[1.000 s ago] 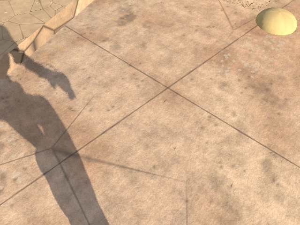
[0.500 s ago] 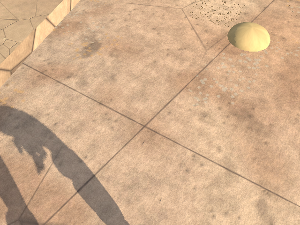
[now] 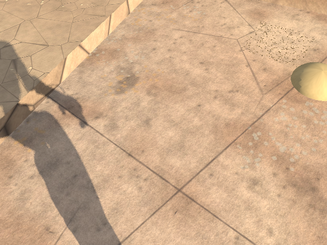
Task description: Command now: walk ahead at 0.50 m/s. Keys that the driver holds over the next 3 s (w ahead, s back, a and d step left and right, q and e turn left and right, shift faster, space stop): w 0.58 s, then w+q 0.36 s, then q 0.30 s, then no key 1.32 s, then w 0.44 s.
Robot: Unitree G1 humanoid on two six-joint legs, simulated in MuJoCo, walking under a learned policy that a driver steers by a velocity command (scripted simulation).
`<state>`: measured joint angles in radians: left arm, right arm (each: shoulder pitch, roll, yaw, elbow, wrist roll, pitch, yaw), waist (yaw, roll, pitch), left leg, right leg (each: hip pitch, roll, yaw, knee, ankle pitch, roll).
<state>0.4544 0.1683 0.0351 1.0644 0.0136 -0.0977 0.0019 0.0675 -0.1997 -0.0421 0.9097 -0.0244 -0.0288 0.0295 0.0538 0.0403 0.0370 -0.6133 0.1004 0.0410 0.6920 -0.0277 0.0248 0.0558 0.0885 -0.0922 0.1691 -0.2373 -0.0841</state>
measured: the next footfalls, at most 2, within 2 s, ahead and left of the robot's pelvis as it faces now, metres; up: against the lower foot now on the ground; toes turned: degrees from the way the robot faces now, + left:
left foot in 0.14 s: +0.25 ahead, +0.11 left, +0.00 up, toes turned +4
right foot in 0.70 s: +0.56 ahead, -0.08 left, +0.00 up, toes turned -3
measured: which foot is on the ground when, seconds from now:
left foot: up 0.00-0.12, down 0.14-0.72, up 0.74-1.00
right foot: down 0.00-0.16, up 0.18-0.68, down 0.70-1.00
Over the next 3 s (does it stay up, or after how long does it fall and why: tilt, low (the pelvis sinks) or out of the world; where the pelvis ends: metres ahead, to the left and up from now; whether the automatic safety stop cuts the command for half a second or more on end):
stays up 0.83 0.11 -0.02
